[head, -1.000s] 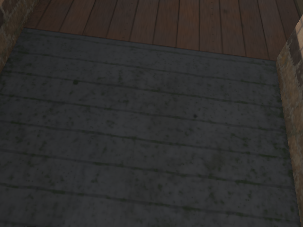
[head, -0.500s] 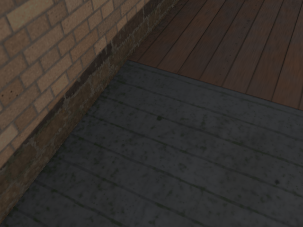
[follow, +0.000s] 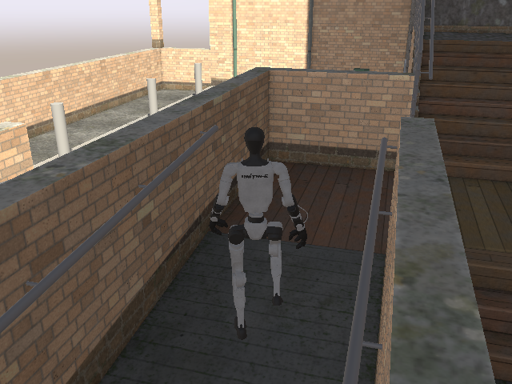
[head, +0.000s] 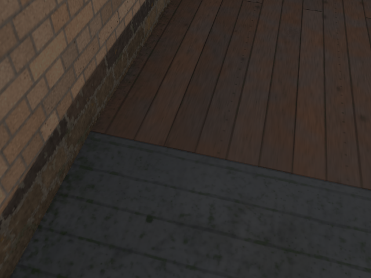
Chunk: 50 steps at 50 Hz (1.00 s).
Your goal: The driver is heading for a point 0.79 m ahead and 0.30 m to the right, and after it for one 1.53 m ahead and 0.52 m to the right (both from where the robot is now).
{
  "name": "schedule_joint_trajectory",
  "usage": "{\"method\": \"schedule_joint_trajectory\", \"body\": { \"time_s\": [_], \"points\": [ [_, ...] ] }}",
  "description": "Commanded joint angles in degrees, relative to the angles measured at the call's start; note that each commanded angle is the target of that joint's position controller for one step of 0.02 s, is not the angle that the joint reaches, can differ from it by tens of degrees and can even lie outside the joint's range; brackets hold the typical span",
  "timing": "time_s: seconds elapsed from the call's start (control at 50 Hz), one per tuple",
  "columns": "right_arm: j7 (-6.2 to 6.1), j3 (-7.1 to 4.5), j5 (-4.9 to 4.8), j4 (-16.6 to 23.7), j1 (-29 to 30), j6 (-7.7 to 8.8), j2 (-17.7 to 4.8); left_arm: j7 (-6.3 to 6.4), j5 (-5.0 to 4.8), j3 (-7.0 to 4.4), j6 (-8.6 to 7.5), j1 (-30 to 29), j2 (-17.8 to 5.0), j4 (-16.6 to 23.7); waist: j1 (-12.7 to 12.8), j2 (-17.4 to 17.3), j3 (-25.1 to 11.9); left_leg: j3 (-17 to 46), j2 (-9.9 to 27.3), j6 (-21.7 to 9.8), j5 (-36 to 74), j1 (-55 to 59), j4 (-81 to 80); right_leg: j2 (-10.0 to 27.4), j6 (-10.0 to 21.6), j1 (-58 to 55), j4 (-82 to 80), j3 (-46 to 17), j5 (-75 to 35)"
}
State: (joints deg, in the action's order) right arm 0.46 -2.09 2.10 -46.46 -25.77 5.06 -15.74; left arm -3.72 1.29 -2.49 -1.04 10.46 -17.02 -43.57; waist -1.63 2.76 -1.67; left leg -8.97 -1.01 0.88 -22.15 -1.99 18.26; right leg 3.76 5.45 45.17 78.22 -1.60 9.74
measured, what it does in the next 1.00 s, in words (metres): climbs, turning right: right foot 0.04 m higher, then left foot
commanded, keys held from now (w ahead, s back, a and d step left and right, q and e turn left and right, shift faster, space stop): w+e+shift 0.08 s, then e+shift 0.64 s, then shift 0.28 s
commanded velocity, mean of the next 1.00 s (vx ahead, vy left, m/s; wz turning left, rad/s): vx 0.31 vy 0.00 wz -0.81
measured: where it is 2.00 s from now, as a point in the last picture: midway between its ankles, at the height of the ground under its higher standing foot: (254, 251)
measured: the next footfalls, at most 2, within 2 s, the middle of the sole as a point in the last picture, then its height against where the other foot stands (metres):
right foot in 0.22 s outside the picture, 0.04 m higher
left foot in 0.64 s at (203, 235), level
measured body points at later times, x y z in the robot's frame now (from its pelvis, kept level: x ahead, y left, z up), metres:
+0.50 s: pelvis +0.34 -0.04 +0.04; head +0.39 -0.08 +0.48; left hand +0.58 +0.18 -0.05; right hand +0.49 -0.37 +0.00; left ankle +0.57 +0.10 -0.61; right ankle +0.34 -0.05 -0.70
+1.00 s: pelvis +0.45 -0.05 +0.04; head +0.46 -0.10 +0.48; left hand +0.77 -0.04 -0.04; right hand +0.32 -0.33 -0.08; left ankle +0.63 -0.04 -0.68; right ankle +0.39 -0.12 -0.70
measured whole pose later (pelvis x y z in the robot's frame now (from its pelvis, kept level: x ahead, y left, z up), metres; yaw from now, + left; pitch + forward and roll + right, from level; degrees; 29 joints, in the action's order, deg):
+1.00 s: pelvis +0.45 -0.05 +0.04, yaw -52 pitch +0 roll +4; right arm -4.0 -4.1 0.1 -38.0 -9.6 -0.7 -16.6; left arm 0.1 -0.9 -0.4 3.3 6.8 -15.4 -34.5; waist -1.9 0.4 4.8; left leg -3.1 -0.6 -1.5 -15.2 -26.1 34.4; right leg 1.2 -0.1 17.4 33.1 -3.5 21.3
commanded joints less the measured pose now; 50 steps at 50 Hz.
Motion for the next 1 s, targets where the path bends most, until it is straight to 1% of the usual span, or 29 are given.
{"method": "schedule_joint_trajectory", "body": {
  "time_s": [0.02,0.08,0.12,0.14,0.18,0.2,0.22,0.24,0.26,0.28,0.3,0.32,0.36,0.42,0.44,0.52,0.54,0.62,0.64,0.66,0.68,0.7,0.72,0.76,0.82,0.9,0.96,0.98,1.0],
  "points": [
    [0.08,-0.28,0.16,1.8,3.3,2.32,-2.9,-0.21,-0.24,1.05,1.00,-7.3,0.4,6.8,2.5,-7.6,10.8,2.1,13.5,-3.2,14.4,-6.6,-15.8,0.6,-0.2,8.2,-0.3,1.1,-3.7],
    [-0.79,-0.02,-0.25,-0.9,0.2,2.03,-2.5,-1.30,0.32,1.49,1.43,-11.9,-0.4,9.0,2.1,-5.2,11.4,-5.7,11.1,-2.4,32.5,-0.5,-15.2,-0.2,2.1,7.0,-10.2,8.0,-3.4],
    [-1.80,-0.01,-0.32,-0.7,1.5,1.46,-4.6,-1.25,0.62,2.51,0.96,-13.3,1.3,10.1,3.5,-3.9,9.8,-9.3,10.9,-1.6,65.7,-1.2,-9.5,-4.8,3.9,-5.2,-21.4,15.6,-2.0],
    [-2.37,-0.69,-0.11,-0.6,0.6,1.23,-7.4,-1.23,0.58,2.27,0.92,-11.4,0.6,10.1,4.6,-6.4,6.6,-9.0,12.6,-1.6,82.5,0.7,-3.1,-7.0,4.3,-11.3,-23.7,17.5,-1.1],
    [-3.02,-2.46,-0.49,1.1,5.5,-0.09,-12.8,-0.16,0.10,0.36,0.91,7.1,-3.6,5.5,13.4,-11.3,-4.4,-6.1,16.0,-2.0,94.4,2.6,20.1,-10.4,6.3,-28.1,-27.4,14.3,3.1],
    [-2.37,-3.01,-1.34,2.6,8.1,-0.55,-13.8,0.81,0.31,-1.48,0.30,18.7,-7.0,1.9,17.6,-10.0,-9.8,-4.1,15.5,-2.2,84.2,-1.1,36.9,-11.3,7.8,-41.1,-35.4,9.1,-0.6],
    [-2.56,-2.26,-2.69,4.8,8.9,-0.10,-10.8,1.74,-5.36,-4.36,0.11,16.7,-13.9,3.6,15.1,-0.3,-6.3,-0.9,4.1,2.2,22.5,-16.4,54.2,-3.3,7.9,-54.9,-46.8,-4.3,-16.1],
    [-1.98,0.41,1.14,8.3,6.3,1.98,-1.9,2.61,-3.67,-4.30,-0.08,10.1,-19.2,6.0,5.2,14.6,-9.7,7.9,-3.7,3.3,-15.2,-34.3,75.8,4.4,12.2,-63.5,-41.0,-23.6,-52.5],
    [-1.24,0.10,-1.17,11.9,3.7,3.88,-5.4,3.02,-0.08,-4.98,-0.22,9.8,-18.9,9.7,5.8,7.9,-26.9,20.7,-3.7,2.6,-10.9,-39.7,81.7,13.3,21.4,-71.3,-52.4,-42.4,-34.7],
    [-1.47,-0.46,-3.09,13.3,10.2,4.25,-8.7,2.72,-0.32,-4.83,-1.02,7.5,-15.7,11.1,6.3,-4.5,-20.8,20.1,-2.7,2.2,-6.6,-42.0,79.3,12.5,20.7,-64.3,-59.2,-46.0,-16.9],
    [-2.01,-0.67,-2.96,14.3,12.8,3.84,-8.2,2.65,-2.08,-4.14,-1.93,3.4,-12.6,11.4,2.6,-12.4,-9.4,19.1,-0.3,2.1,-3.6,-44.6,73.6,9.8,17.4,-53.8,-61.6,-41.4,-10.9],
    [-2.25,-0.72,-2.19,13.5,11.9,2.71,-7.7,2.69,-2.75,-3.41,-2.66,0.1,-10.1,11.7,-0.7,-14.9,-4.6,19.5,2.4,2.6,-1.3,-41.0,69.7,7.3,14.2,-44.2,-62.4,-36.3,-14.3],
    [-2.38,-1.63,-1.24,13.7,12.6,0.76,-8.1,3.20,-3.03,-3.41,-2.71,-1.4,-8.5,12.1,-2.1,-12.0,1.4,17.6,4.6,3.1,-0.6,-33.7,62.0,-0.2,10.2,-30.5,-61.6,-22.5,-27.2],
    [-2.46,-0.33,0.01,17.1,19.3,-0.45,-2.9,5.64,-3.75,-3.85,-0.49,0.5,-8.9,10.3,-1.1,-7.2,-0.4,13.2,1.0,4.7,4.8,-31.2,48.2,-7.4,6.3,-26.6,-58.6,-14.5,-39.6],
    [-2.78,0.03,-0.27,18.1,19.6,-0.95,-1.6,6.17,-2.83,-4.15,0.68,0.0,-10.5,10.1,-1.9,-3.9,-3.5,13.0,-0.2,5.4,6.7,-31.9,44.2,-7.2,6.2,-28.4,-57.1,-16.2,-38.2],
    [-2.84,-0.08,-1.75,19.9,28.6,-2.62,-2.4,7.76,-4.99,-4.34,3.57,1.6,-8.8,11.5,3.1,-0.4,-5.5,13.0,-4.9,6.2,14.3,-30.1,27.1,-8.9,0.0,-31.5,-53.1,-18.4,-34.2],
    [-2.36,-0.34,-1.98,20.3,30.2,-2.32,-3.1,8.19,-4.37,-4.59,4.29,2.3,-10.1,11.5,3.3,2.2,-6.3,13.5,-5.5,6.0,16.1,-30.0,23.3,-8.0,-1.3,-34.0,-52.5,-20.5,-31.3],
    [-2.89,-2.51,-1.59,17.5,26.0,-0.66,-7.6,7.54,-3.63,-4.18,3.50,-0.4,-8.0,13.1,1.1,7.6,-6.3,16.3,-5.6,2.6,17.5,-19.1,9.1,-8.1,-2.6,-37.8,-45.9,-26.5,-28.3],
    [-2.90,-3.10,-0.61,15.4,17.8,-0.06,-7.5,7.10,-3.21,-3.65,3.59,-4.1,-7.2,13.7,-3.5,6.7,-10.8,18.5,-0.1,-0.8,26.2,-6.5,3.5,-10.1,-3.5,-35.0,-35.6,-24.1,-22.3],
    [-3.08,-3.60,0.15,14.6,14.1,-0.49,-10.4,6.44,-1.66,-2.10,3.73,-0.1,-2.2,14.9,-0.5,-4.8,-18.3,31.1,13.5,-6.3,44.3,9.7,7.5,-16.5,-5.0,-26.6,-23.6,-16.9,13.9],
    [-3.05,-3.55,2.21,15.4,16.1,-1.16,-11.4,4.86,-2.94,-2.50,3.69,10.1,-4.6,15.1,5.4,-21.4,-25.1,53.1,28.9,-20.7,47.5,16.5,5.3,-17.9,-7.7,-16.4,-7.5,-16.8,35.1],
    [-3.71,-3.59,1.27,18.1,22.3,-1.40,-7.9,3.30,-3.75,-4.39,3.38,9.2,-11.6,12.7,4.6,-18.2,-20.5,53.9,28.5,-22.8,33.6,8.7,2.5,-10.9,-9.8,-12.1,-0.2,-13.5,28.7],
    [-4.57,-1.91,0.32,19.7,25.3,-1.83,-3.1,3.03,-4.48,-5.09,3.99,2.0,-14.8,12.9,2.6,-12.4,-12.0,41.0,21.0,-18.9,26.0,0.0,2.9,-8.3,-11.1,-11.8,2.5,-10.8,21.9],
    [-5.34,-1.32,-1.82,18.8,26.0,-4.09,-2.8,4.11,-3.54,-3.75,5.04,1.3,-11.8,12.9,3.7,-6.2,-5.7,27.6,12.4,-12.6,20.4,-9.2,1.7,-6.6,-12.3,-13.7,1.0,-6.4,15.7],
    [-6.14,-2.27,-1.43,15.8,23.0,-5.83,-4.9,4.88,-3.62,-0.05,4.77,1.2,-3.1,13.8,3.2,-7.6,-2.5,17.9,7.9,-13.0,23.5,-14.1,0.4,-5.6,-12.0,-18.7,-14.5,-0.2,16.7],
    [-5.43,-4.26,-2.43,13.8,20.2,-5.44,-9.1,4.28,-3.09,0.59,3.76,-1.6,-3.8,13.6,0.5,-10.9,-5.7,20.4,12.2,-14.3,18.0,-10.9,-0.1,-1.9,-8.4,-26.1,-37.0,-1.1,13.0],
    [-4.73,-3.75,-2.84,12.3,17.3,-4.90,-8.0,3.87,-2.38,-0.65,4.42,5.3,-5.7,9.1,3.6,-8.8,-6.1,18.3,10.6,-10.3,2.1,-19.6,3.3,-4.5,-3.9,-39.4,-49.4,2.0,7.1],
    [-4.23,-3.22,-2.28,10.9,14.5,-4.73,-5.6,3.81,-2.00,-0.71,4.26,5.8,-5.8,8.8,4.0,-3.5,-4.9,14.2,7.5,-6.5,-3.9,-25.5,10.4,-2.5,-2.4,-43.1,-51.6,-2.1,6.8],
    [-3.35,-1.59,-0.44,11.9,13.3,-4.43,-0.1,4.10,-0.86,-0.84,4.02,5.8,-8.9,10.0,2.5,11.3,-6.1,5.6,0.1,-0.4,-13.0,-36.0,29.4,11.8,1.9,-47.1,-55.2,-19.9,4.0]
  ]
}}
